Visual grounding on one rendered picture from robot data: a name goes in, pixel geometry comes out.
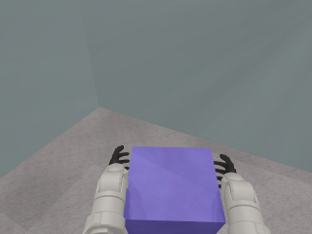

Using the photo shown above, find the left robot hand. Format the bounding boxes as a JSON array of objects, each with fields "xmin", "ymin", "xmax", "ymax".
[{"xmin": 108, "ymin": 145, "xmax": 130, "ymax": 170}]

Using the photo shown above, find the right robot hand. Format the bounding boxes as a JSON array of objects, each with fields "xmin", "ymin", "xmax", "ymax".
[{"xmin": 214, "ymin": 154, "xmax": 237, "ymax": 188}]

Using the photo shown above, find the left robot forearm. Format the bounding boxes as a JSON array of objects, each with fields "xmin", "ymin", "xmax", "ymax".
[{"xmin": 82, "ymin": 163, "xmax": 129, "ymax": 234}]

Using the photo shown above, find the carton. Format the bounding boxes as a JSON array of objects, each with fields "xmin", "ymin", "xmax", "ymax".
[{"xmin": 123, "ymin": 146, "xmax": 226, "ymax": 234}]

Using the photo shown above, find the right robot forearm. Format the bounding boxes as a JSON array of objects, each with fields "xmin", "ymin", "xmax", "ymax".
[{"xmin": 220, "ymin": 173, "xmax": 271, "ymax": 234}]

